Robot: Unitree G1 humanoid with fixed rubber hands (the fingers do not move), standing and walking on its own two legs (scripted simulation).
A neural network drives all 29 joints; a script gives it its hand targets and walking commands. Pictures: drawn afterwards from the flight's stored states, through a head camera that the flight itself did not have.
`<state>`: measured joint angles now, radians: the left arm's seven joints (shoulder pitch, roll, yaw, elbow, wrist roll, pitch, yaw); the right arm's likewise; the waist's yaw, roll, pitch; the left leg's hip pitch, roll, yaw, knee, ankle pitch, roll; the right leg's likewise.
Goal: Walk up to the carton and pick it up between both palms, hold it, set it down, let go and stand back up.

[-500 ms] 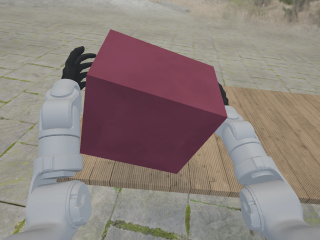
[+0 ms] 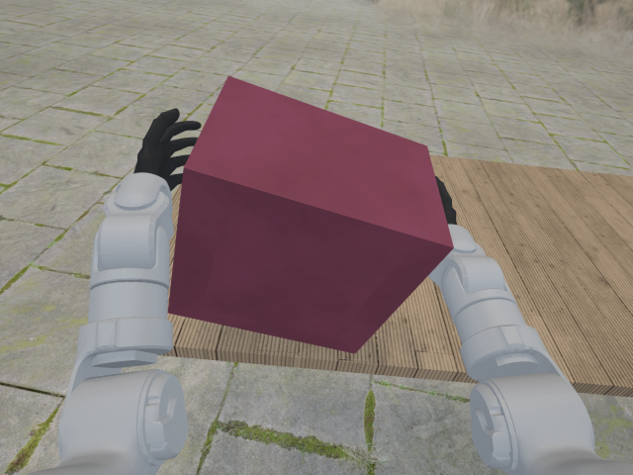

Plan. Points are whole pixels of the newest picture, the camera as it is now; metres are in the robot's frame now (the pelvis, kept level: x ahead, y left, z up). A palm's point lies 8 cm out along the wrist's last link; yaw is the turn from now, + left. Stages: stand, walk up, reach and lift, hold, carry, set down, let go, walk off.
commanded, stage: set down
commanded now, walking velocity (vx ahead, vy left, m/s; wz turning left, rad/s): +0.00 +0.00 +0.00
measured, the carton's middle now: (298, 229) +0.41 +0.00 +0.16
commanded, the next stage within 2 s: none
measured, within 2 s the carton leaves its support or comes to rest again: rests again in 1.56 s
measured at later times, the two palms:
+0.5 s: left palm (160, 203) +0.41 +0.17 +0.20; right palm (428, 247) +0.40 -0.18 +0.14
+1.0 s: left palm (152, 220) +0.41 +0.19 +0.17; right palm (416, 252) +0.40 -0.17 +0.13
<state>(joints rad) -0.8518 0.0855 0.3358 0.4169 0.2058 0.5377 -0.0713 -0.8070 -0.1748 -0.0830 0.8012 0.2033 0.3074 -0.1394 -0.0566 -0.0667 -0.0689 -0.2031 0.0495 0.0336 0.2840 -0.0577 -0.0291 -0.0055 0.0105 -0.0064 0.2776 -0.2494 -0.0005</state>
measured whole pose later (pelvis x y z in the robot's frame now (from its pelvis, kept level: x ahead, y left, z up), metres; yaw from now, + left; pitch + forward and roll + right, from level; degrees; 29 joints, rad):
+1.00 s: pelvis +0.00 +0.00 +0.00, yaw +1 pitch +1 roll +0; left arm -0.79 0.07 0.38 0.53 0.23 0.35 -0.11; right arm -0.73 -0.04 -0.30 0.79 -0.05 0.13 -0.10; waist -0.02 -0.08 -0.03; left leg -0.23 0.04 0.03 0.26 -0.04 -0.03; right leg -0.05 0.00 -0.02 0.28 -0.25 0.00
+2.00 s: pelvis +0.00 +0.01 +0.00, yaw +0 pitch +2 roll +0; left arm -0.79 0.03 0.46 0.69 0.31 0.19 -0.12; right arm -0.77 0.02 -0.54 0.85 -0.28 -0.03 -0.02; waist 0.02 -0.06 -0.01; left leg -0.24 0.03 0.04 0.22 -0.01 -0.02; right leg -0.08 -0.01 -0.01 0.28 -0.24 0.01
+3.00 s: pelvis -0.01 +0.01 -0.01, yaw -3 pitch +13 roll -2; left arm -0.92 0.32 0.01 0.95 -0.25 0.16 0.08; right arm -0.92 -0.40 0.11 1.06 0.46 0.05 -0.09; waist 0.02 0.00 -0.15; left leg -0.58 0.09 0.05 0.42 -0.07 -0.02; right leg -0.39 0.04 0.02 0.40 -0.25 0.01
